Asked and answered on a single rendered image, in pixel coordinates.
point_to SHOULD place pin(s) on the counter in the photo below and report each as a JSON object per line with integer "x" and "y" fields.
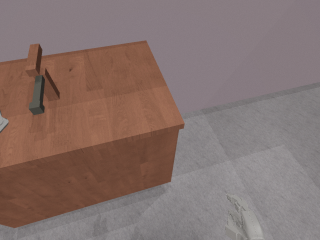
{"x": 110, "y": 128}

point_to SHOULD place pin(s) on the tap lever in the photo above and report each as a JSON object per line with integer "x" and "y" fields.
{"x": 36, "y": 106}

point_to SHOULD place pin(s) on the right robot hand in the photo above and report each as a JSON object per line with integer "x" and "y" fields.
{"x": 247, "y": 225}

